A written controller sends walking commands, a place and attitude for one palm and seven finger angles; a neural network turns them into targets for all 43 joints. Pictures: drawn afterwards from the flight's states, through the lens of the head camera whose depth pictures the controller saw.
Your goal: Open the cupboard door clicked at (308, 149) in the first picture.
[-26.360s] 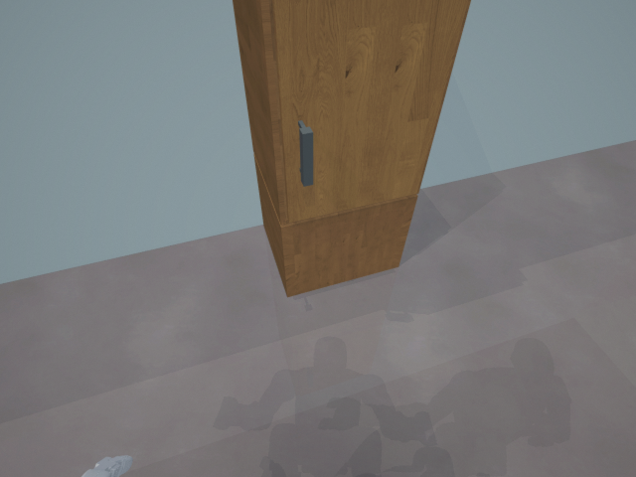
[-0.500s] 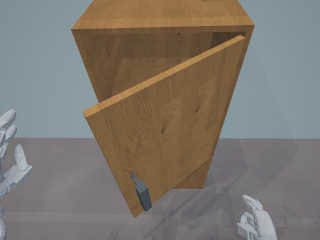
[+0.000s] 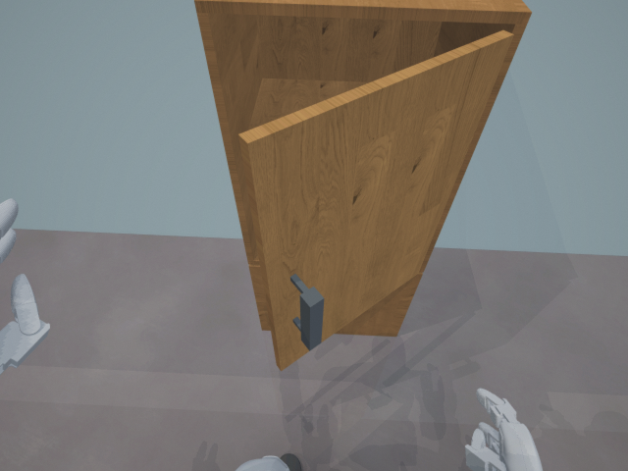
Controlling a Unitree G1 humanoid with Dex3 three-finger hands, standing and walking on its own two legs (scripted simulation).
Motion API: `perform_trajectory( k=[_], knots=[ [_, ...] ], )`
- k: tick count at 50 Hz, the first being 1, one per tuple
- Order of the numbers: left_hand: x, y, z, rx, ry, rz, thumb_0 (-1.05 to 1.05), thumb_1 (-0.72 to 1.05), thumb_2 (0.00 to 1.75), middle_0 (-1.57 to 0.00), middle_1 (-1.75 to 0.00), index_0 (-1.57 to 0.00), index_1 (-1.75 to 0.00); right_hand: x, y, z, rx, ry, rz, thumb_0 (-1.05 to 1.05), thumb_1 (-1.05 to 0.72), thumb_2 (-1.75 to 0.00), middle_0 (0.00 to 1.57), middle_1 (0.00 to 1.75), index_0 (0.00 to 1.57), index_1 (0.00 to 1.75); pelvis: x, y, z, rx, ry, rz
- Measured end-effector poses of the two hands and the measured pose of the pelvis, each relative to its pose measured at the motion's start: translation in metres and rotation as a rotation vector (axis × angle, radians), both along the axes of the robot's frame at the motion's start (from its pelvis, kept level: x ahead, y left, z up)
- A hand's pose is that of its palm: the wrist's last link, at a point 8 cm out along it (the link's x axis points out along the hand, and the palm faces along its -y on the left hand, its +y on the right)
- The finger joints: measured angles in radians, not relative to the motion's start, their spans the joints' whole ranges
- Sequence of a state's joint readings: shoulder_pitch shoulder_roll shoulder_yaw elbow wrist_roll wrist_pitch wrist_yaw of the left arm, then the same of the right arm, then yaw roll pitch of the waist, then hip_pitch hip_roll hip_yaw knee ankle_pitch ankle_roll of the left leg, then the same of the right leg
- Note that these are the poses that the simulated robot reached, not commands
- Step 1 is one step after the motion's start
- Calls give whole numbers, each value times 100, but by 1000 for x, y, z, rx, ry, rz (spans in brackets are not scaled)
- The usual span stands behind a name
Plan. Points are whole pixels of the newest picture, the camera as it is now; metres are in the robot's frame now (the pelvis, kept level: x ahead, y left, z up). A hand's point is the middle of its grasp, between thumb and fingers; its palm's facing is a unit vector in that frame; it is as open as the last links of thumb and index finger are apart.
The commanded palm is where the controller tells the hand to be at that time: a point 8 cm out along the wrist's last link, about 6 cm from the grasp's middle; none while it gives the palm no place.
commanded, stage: step back with the hand held close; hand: left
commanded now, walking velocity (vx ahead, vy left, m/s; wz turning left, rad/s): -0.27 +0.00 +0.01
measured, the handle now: (304, 312) +0.37 +0.04 -0.08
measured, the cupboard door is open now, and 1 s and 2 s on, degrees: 39 39 39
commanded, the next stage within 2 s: stop stepping back and stand still in 0.28 s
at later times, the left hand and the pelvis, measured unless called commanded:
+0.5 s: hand out of the picture +0.09 +0.27 +0.17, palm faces +0.31 -0.84 -0.44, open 7.4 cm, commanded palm +0.02 +0.31 +0.18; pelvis -0.14 +0.03 +0.00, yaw -5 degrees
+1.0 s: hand out of the picture +0.03 +0.22 +0.16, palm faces +0.26 -0.86 -0.43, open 7.5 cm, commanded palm -0.04 +0.29 +0.18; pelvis -0.22 +0.01 -0.01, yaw -9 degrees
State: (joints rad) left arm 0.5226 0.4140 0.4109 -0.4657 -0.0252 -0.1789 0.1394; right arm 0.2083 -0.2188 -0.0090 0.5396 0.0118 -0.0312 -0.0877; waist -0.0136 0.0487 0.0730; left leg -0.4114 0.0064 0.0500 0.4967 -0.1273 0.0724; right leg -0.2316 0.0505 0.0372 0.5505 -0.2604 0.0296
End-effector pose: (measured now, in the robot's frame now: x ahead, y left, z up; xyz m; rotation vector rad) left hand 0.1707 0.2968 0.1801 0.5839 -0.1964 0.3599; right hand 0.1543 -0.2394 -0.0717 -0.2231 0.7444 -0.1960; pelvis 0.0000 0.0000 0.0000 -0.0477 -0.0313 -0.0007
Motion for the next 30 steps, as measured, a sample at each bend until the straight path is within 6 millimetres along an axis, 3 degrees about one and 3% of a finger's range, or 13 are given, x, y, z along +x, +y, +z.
perform_trajectory(
  k=[9,13,16,21,26,30],
  knots=[
    [-77,5,7,-2,-18,51,2,88,90,-21,-31,-22,-30,-27,20,-10,36,27,85,1,-90,-90,20,30,20,30,-46,5,-2,14,22,11],
    [-84,19,0,-45,-36,49,2,88,90,-21,-31,-22,-30,-47,26,-3,2,19,60,1,-90,-90,20,30,21,30,-57,18,-2,15,40,-4],
    [-80,30,-2,-53,-74,33,2,88,90,-21,-31,-22,-30,-63,33,-1,-15,11,53,1,-90,-90,20,30,20,30,-82,24,-2,34,22,-5],
    [-90,29,2,-59,-65,-33,2,88,90,-21,-31,-21,-30,-103,40,10,12,-40,29,1,-90,-90,20,30,20,30,-118,28,2,6,29,-50],
    [-121,6,8,-58,-49,-133,2,89,90,-21,-31,-21,-30,-155,35,15,23,-37,-22,1,-90,-90,20,30,21,30,-146,26,5,-1,64,-86],
    [-150,-5,13,-3,-18,-148,2,88,90,-21,-31,-21,-30,-194,25,5,29,-2,-40,1,-90,-90,20,30,21,30,-171,17,3,44,102,-72]
  ],
)
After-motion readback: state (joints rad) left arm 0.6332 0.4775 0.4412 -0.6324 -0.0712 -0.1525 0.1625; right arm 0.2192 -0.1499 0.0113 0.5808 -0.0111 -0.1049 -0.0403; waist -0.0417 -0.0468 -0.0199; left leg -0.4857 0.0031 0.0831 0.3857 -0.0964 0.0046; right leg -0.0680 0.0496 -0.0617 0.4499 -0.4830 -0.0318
